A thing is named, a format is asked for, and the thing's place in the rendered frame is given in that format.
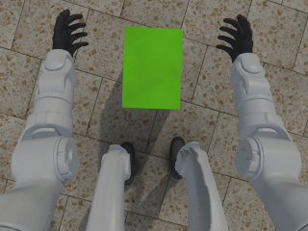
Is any robot right upper arm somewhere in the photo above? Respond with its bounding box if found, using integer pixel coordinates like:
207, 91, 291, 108
234, 136, 308, 231

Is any left robot hand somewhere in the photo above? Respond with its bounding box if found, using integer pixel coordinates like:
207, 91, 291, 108
52, 9, 89, 58

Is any robot left upper arm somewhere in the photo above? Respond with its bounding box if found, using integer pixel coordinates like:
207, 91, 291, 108
0, 136, 80, 231

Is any right robot thigh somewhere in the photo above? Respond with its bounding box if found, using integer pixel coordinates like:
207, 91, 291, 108
178, 147, 229, 231

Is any right robot hand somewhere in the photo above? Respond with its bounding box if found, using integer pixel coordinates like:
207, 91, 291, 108
216, 14, 254, 63

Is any right robot forearm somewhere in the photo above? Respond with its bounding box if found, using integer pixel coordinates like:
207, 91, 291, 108
229, 53, 302, 171

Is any carton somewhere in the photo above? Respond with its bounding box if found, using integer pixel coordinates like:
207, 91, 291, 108
121, 26, 183, 110

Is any robot right foot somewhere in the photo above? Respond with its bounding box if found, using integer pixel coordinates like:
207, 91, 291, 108
169, 137, 186, 180

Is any left robot forearm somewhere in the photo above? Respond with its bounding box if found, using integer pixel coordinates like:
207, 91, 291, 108
11, 49, 77, 181

